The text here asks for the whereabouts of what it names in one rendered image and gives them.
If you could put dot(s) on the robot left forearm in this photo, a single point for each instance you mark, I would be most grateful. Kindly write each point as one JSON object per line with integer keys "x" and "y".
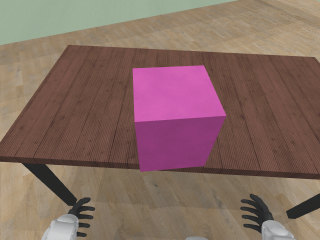
{"x": 63, "y": 228}

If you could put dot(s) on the carton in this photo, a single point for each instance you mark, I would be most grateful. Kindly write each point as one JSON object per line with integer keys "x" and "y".
{"x": 177, "y": 116}

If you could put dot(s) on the robot left hand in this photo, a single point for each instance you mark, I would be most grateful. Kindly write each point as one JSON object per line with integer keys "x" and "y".
{"x": 76, "y": 209}

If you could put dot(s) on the robot right hand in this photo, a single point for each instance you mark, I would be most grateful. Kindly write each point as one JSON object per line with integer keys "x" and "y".
{"x": 261, "y": 211}

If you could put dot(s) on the robot right forearm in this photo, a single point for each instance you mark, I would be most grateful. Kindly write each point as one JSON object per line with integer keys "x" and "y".
{"x": 273, "y": 230}

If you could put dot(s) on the table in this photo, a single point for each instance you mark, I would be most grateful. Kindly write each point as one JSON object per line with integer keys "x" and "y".
{"x": 82, "y": 114}

